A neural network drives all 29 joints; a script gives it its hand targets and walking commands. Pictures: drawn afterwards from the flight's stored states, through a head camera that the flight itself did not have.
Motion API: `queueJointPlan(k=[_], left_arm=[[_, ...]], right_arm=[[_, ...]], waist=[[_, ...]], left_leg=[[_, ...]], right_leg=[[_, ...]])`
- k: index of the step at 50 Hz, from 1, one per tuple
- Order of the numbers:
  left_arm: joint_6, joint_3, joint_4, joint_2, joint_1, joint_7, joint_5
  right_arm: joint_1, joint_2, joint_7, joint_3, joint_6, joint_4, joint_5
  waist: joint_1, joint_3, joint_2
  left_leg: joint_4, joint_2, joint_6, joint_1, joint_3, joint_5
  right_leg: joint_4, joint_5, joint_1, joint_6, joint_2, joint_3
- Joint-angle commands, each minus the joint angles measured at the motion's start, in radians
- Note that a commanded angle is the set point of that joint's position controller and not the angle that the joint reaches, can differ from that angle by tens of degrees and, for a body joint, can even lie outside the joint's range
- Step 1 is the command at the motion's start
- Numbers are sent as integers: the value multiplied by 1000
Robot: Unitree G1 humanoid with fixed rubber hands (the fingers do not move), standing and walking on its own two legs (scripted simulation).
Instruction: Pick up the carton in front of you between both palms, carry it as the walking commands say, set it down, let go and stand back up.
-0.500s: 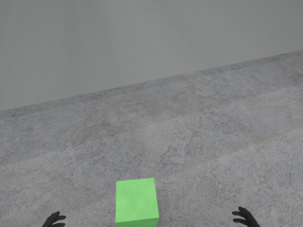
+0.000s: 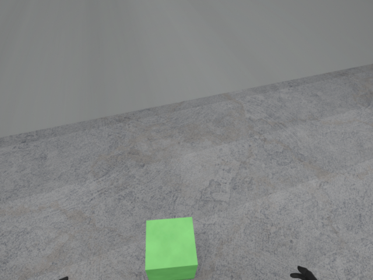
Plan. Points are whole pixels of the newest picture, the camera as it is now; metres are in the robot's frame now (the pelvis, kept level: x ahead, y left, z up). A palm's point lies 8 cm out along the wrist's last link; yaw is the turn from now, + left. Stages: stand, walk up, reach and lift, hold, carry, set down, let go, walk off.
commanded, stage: stand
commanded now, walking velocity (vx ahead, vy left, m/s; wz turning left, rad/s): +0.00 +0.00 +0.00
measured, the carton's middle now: (170, 250) +0.38 +0.05 -0.65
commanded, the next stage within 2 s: none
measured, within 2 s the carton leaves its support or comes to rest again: neither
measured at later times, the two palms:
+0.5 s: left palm out of the picture +0.07 +0.29 -0.11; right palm out of the picture +0.08 -0.30 -0.10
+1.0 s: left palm out of the picture +0.06 +0.29 -0.11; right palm out of the picture +0.08 -0.30 -0.10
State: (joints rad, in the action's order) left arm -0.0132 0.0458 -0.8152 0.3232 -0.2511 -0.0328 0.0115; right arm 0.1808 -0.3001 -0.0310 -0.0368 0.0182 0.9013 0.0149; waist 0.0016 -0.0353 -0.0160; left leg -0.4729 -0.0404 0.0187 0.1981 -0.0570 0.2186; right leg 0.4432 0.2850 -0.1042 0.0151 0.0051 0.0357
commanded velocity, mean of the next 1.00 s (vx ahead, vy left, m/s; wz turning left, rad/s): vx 0.00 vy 0.00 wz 0.00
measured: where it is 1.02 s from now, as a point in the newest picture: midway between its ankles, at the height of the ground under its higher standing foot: outside the picture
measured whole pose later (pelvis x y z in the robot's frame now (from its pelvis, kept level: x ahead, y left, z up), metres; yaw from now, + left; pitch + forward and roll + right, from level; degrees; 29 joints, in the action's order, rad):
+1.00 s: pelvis -0.01 -0.01 +0.00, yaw +1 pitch -3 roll +0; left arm -0.02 0.03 -0.96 0.35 -0.20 -0.03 0.00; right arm 0.15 -0.34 -0.03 -0.01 0.02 1.01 0.00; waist 0.00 -0.05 -0.01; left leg -0.39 -0.03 0.00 0.18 -0.09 0.16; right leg 0.37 0.24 -0.08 0.00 0.01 0.01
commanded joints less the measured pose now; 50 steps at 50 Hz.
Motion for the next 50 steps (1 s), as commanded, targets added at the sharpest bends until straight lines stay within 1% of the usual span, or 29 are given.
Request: queueJointPlan(k=[1, 15, 31, 50], left_arm=[[-13, 30, 44, 139, 10, -3, -1], [-16, 23, -15, 159, 21, -1, -7], [-16, 18, -67, 173, 40, 0, -11], [-16, 18, -100, 181, 60, 1, -14]], right_arm=[[-27, -150, -3, -28, 11, -42, -1], [-33, -169, -3, -18, 9, 8, -7], [-39, -184, -4, -10, 9, 50, -13], [-48, -196, -7, -4, 8, 71, -16]], waist=[[2, 0, 24], [3, -5, 22], [1, -2, 22], [-1, 5, 23]], left_leg=[[99, 106, 2, -3, -103, -88], [124, 112, 0, -3, -115, -74], [137, 118, -3, -16, -120, -104], [142, 123, -6, -26, -125, -141]], right_leg=[[-84, -80, -50, -8, -77, 64], [-111, -70, -42, -13, -88, 70], [-133, -80, -28, -16, -97, 69], [-149, -92, -14, -16, -105, 62]])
